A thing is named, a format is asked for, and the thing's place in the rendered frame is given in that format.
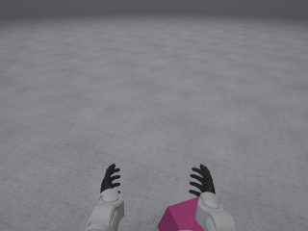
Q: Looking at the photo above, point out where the left robot forearm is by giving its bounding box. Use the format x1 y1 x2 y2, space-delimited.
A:
84 188 124 231

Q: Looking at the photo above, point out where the robot left hand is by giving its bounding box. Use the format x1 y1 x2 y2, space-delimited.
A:
100 164 120 193

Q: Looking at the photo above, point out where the robot right hand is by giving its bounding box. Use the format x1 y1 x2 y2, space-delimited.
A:
189 164 216 197

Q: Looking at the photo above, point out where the right robot forearm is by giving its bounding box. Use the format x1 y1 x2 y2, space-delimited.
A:
195 192 239 231

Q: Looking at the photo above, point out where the carton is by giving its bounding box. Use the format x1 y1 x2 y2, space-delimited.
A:
157 197 204 231

